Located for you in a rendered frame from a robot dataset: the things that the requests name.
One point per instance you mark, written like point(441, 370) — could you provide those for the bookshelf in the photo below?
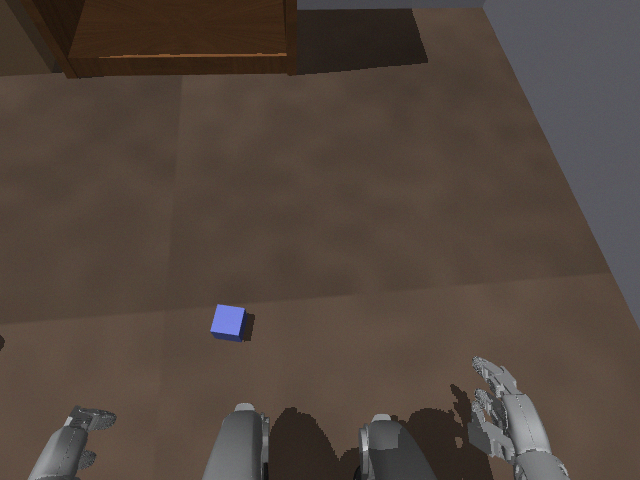
point(168, 37)

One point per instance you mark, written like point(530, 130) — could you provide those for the right robot hand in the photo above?
point(517, 427)

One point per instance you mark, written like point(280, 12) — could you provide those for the right robot arm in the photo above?
point(539, 465)

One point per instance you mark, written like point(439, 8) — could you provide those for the left robot hand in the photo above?
point(64, 453)

